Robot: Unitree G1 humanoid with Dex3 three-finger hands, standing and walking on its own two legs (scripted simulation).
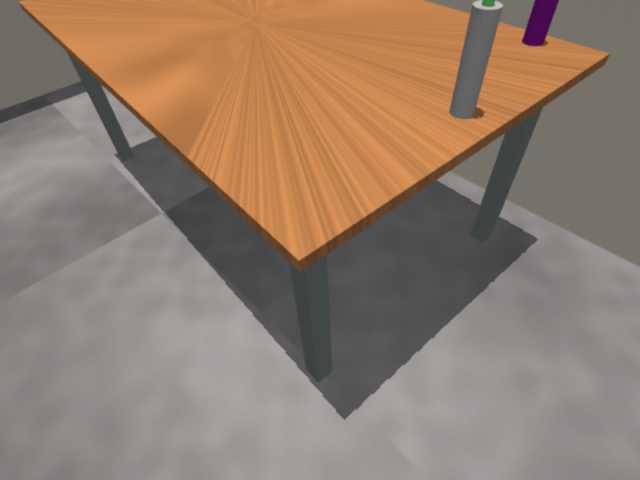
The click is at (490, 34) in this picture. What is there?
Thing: necked bottle
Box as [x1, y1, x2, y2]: [450, 0, 502, 118]
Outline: 494,0 479,0 474,2 472,5 450,106 450,113 456,117 470,117 474,112 502,7 501,3
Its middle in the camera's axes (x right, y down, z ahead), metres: +0.32 -0.39 +0.83
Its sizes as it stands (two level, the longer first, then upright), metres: 0.055 0.055 0.267
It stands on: a support 0.76 m high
